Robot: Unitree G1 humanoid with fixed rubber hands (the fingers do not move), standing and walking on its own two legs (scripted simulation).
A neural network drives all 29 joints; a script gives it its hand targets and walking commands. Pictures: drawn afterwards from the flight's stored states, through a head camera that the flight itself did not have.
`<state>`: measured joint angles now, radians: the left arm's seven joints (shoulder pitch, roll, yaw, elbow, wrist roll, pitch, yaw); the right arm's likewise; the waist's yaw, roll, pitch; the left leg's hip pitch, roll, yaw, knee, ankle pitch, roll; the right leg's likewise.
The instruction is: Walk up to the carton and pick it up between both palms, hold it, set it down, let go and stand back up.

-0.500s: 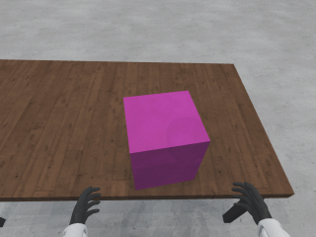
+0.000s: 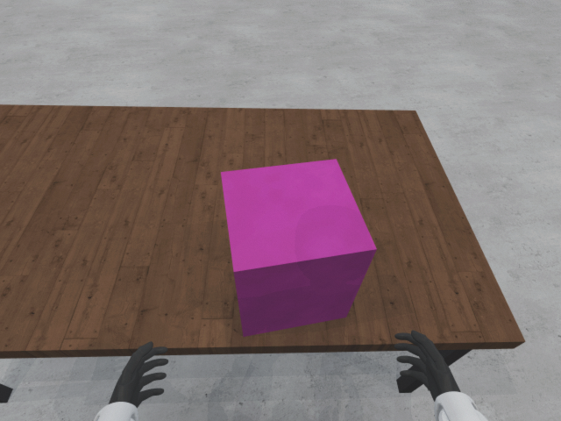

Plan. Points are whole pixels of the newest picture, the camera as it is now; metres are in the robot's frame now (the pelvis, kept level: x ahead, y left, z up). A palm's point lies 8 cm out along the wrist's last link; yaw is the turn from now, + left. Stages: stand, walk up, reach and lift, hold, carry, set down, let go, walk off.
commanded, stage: set down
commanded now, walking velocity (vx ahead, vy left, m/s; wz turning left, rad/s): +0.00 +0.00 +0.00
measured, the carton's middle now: (288, 250) +0.42 +0.00 -0.07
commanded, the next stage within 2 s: let go in 0.30 s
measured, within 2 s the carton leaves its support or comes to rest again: neither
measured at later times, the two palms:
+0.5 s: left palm (126, 401) +0.17 +0.23 -0.08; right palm (438, 391) +0.19 -0.22 -0.08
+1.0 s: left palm (104, 406) +0.16 +0.26 -0.08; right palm (447, 409) +0.17 -0.23 -0.09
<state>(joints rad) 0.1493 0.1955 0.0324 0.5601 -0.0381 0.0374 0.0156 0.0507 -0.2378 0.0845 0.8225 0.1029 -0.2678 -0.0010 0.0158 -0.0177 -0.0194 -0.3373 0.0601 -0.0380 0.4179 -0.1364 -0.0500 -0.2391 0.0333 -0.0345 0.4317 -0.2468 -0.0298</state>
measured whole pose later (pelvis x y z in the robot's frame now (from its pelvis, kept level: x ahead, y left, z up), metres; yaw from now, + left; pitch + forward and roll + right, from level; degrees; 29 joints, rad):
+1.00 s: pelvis +0.00 +0.00 +0.00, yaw +0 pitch +2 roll -1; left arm 0.16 0.27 0.03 0.58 0.04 0.03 -0.01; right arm 0.09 -0.27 0.08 0.81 -0.02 -0.08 -0.01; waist 0.02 -0.02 0.00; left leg -0.33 0.06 -0.04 0.45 -0.16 -0.05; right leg -0.22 0.03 -0.03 0.43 -0.26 -0.02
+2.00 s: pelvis +0.00 +0.02 +0.00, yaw +0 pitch +1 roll -2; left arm 0.21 0.37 0.03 0.86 0.03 -0.02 -0.01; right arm 0.13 -0.30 0.08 0.91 -0.02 -0.02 0.01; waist 0.02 -0.02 -0.06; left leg -0.33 0.06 -0.04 0.50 -0.18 -0.04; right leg -0.20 0.03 -0.03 0.43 -0.25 -0.01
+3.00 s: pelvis -0.01 +0.02 +0.00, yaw +0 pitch +0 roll -2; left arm 0.21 0.37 0.03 0.94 0.03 -0.02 -0.01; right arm 0.13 -0.30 0.08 1.00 -0.02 -0.02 0.00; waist 0.01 -0.02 -0.06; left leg -0.33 0.06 -0.04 0.50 -0.17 -0.03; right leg -0.20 0.03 -0.03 0.43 -0.24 -0.01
